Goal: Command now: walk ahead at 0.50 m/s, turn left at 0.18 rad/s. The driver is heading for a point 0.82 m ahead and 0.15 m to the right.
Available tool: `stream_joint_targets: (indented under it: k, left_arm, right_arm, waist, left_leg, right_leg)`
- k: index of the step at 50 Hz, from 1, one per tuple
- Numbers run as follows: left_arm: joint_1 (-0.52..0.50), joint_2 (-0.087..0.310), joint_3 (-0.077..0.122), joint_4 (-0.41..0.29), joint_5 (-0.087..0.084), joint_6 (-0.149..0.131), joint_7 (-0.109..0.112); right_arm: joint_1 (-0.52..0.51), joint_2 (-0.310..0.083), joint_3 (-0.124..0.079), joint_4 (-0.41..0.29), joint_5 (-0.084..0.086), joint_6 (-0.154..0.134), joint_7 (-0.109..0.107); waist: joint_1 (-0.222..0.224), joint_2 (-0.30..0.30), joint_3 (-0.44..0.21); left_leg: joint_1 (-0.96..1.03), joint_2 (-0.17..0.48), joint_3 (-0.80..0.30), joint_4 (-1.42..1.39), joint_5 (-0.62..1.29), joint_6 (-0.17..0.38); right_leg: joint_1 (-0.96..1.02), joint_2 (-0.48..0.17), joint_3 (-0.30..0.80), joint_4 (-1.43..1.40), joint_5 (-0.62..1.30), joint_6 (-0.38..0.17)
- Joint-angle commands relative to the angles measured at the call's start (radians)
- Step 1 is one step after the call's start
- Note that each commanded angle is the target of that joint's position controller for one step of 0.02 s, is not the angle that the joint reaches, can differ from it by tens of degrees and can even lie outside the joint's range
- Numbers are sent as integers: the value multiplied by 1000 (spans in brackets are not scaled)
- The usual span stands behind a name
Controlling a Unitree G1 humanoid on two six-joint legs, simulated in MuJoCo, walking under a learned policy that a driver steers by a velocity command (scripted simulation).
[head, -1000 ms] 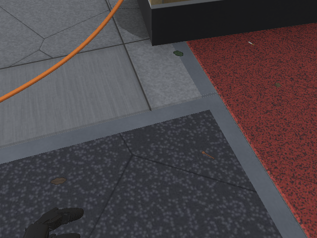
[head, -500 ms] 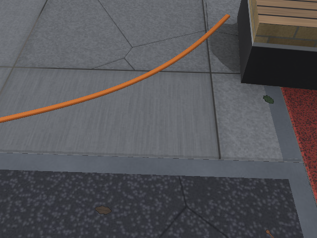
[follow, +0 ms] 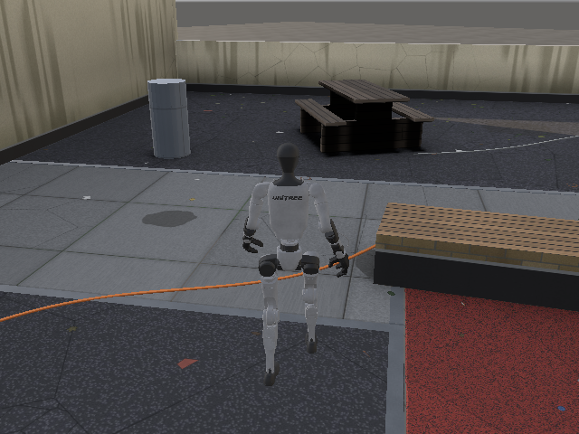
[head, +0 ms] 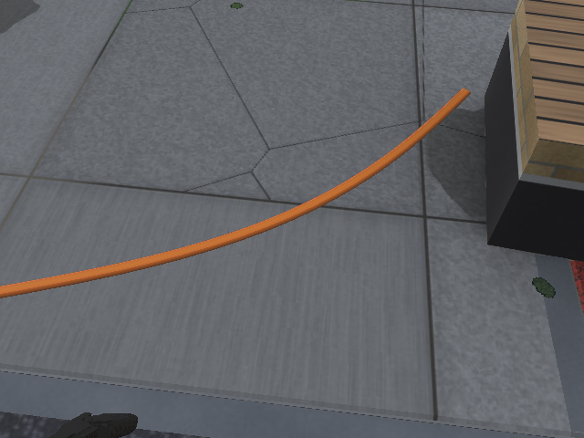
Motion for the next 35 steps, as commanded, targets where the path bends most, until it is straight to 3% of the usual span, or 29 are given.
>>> stream_joint_targets:
  k: [1,2,3,4,5,6,7,8,9,12,15,19,22,24,26,27,28,29,30,31,32,33,34,35]
  left_arm:
    - [23,139,48,-62,0,-27,0]
    - [155,177,64,-32,9,-29,5]
    - [314,243,79,-15,19,-28,8]
    - [384,271,90,29,10,-16,-2]
    - [375,179,66,24,-16,-13,-4]
    - [303,143,53,13,-14,-6,1]
    - [245,134,45,2,0,1,3]
    - [211,117,39,0,8,3,2]
    - [197,105,33,0,15,0,3]
    - [206,119,35,20,1,-7,5]
    - [229,151,45,41,-3,0,16]
    - [286,165,46,74,-15,13,22]
    - [347,169,46,106,-21,27,23]
    - [360,176,49,120,-24,40,29]
    - [344,198,58,122,-25,51,36]
    - [320,203,58,118,-26,54,38]
    - [314,176,48,111,-18,53,38]
    - [306,105,21,76,10,48,38]
    - [453,17,-3,71,-13,32,35]
    - [394,130,24,87,-36,26,34]
    - [305,167,39,60,-45,25,33]
    - [265,153,39,53,-38,29,36]
    - [250,142,44,51,-26,36,37]
    - [275,123,45,55,-28,49,35]
  right_arm:
    - [4,-158,-41,-36,0,2,-7]
    - [-6,-131,-29,-47,-7,3,-6]
    - [29,-86,-10,-68,-26,-1,-8]
    - [153,-25,8,-64,1,-18,-5]
    - [86,-119,-7,-56,13,-25,-2]
    - [-27,-150,-16,-83,18,-28,2]
    - [-87,-140,-13,-96,5,-31,2]
    - [-107,-127,-16,-101,-7,-32,3]
    - [-88,-112,-18,-98,-8,-30,5]
    - [-74,-69,-10,-94,-8,-17,4]
    - [-167,-49,0,-121,-14,-19,3]
    - [-292,-29,10,-147,-7,-31,17]
    - [-381,-34,10,-178,1,-39,31]
    - [-407,-48,5,-197,2,-48,42]
    - [-356,-78,-7,-187,0,-57,44]
    - [-269,-102,-21,-164,-3,-61,40]
    - [-124,-152,-45,-125,-12,-61,30]
    - [61,-229,-65,-104,-29,-57,16]
    - [81,-263,-69,-85,-31,-47,23]
    - [69,-164,-45,-93,-22,-43,22]
    - [11,-127,-32,-90,-15,-44,18]
    - [-55,-108,-24,-90,-18,-45,19]
    - [-104,-81,-17,-86,-22,-49,22]
    - [-133,-71,-16,-80,-29,-56,23]
  waist:
    - [75,149,-23]
    - [135,125,-133]
    - [175,-8,-288]
    - [133,-306,-367]
    - [169,-172,-276]
    - [172,-83,-138]
    - [149,-8,-66]
    - [125,2,-22]
    - [99,-26,-23]
    - [79,-51,-21]
    - [99,-26,1]
    - [146,-27,25]
    - [175,-25,52]
    - [163,-31,62]
    - [119,-49,37]
    - [63,-48,-11]
    - [-5,-32,-119]
    - [-71,92,-291]
    - [3,364,-415]
    - [-35,242,-334]
    - [-30,191,-192]
    - [3,129,-120]
    - [32,127,-65]
    - [63,153,-47]
  left_leg:
    - [19,269,-147,73,644,109]
    - [-38,214,-100,244,696,81]
    - [-249,118,-34,549,441,35]
    - [-591,-12,10,838,-189,-27]
    - [-714,47,-58,932,-201,-24]
    - [-755,95,-18,929,-105,-21]
    - [-727,138,20,885,-27,-23]
    - [-698,167,30,825,22,-28]
    - [-645,189,33,788,52,-32]
    - [-617,206,65,689,88,-56]
    - [-651,215,82,519,231,-78]
    - [-586,181,116,288,424,-78]
    - [-579,160,119,209,431,-67]
    - [-577,147,107,162,372,-50]
    - [-482,127,111,123,309,-30]
    - [-344,106,132,87,310,-10]
    - [-105,129,121,102,339,22]
    - [205,337,-89,147,369,86]
    - [458,532,-501,42,157,217]
    - [381,498,-511,-22,10,183]
    - [255,469,-361,-48,18,146]
    - [123,431,-261,-81,100,130]
    - [22,397,-177,-118,168,125]
    - [-50,376,-109,-154,211,118]
  right_leg:
    - [138,27,-34,-59,-67,-60]
    - [355,-16,-1,-33,-18,-104]
    - [665,-196,222,5,6,-192]
    - [913,-360,659,-132,-245,-323]
    - [874,-344,695,-192,-460,-288]
    - [742,-312,549,-212,-443,-247]
    - [611,-273,448,-235,-334,-231]
    - [523,-240,383,-259,-233,-230]
    - [470,-213,331,-280,-160,-224]
    - [416,-188,228,-328,-25,-241]
    - [420,-175,151,-359,53,-237]
    - [426,-140,64,-358,55,-200]
    - [482,-174,87,-331,44,-198]
    - [534,-202,122,-288,70,-189]
    - [556,-214,147,-223,147,-170]
    - [536,-188,129,-133,266,-151]
    - [455,-132,93,40,286,-120]
    - [245,-50,44,360,-13,-76]
    - [-93,73,37,653,-609,-30]
    - [-185,21,119,758,-597,-29]
    - [-228,-15,99,769,-503,-32]
    - [-193,-54,79,741,-422,-25]
    - [-160,-79,78,700,-369,-20]
    - [-102,-102,83,680,-331,-16]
